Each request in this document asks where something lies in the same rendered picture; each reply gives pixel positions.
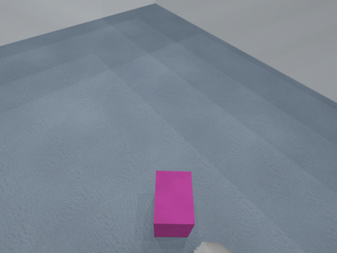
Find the right robot thigh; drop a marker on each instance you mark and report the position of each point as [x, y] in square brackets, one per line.
[211, 247]

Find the carton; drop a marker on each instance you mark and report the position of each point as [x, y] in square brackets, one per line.
[174, 207]

